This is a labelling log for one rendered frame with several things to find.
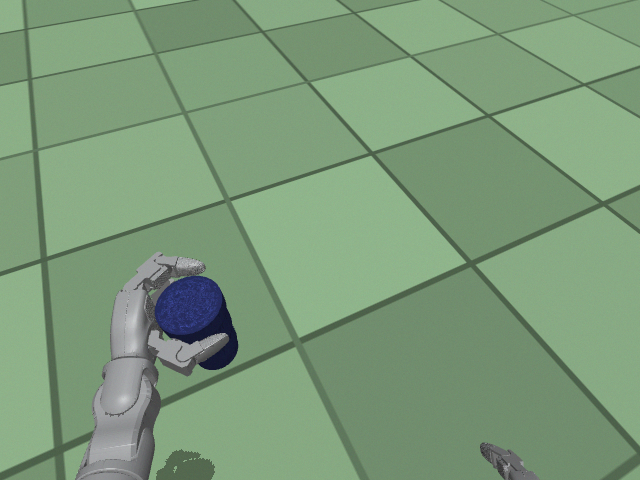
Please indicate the left robot arm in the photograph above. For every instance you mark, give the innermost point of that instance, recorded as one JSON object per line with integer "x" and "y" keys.
{"x": 125, "y": 408}

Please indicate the left robot hand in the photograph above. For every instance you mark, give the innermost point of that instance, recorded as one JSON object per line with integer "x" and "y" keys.
{"x": 134, "y": 330}

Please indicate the right robot hand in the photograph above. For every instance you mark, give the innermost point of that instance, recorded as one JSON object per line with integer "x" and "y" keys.
{"x": 509, "y": 465}

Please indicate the cup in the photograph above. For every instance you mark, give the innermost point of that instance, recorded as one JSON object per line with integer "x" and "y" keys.
{"x": 194, "y": 308}

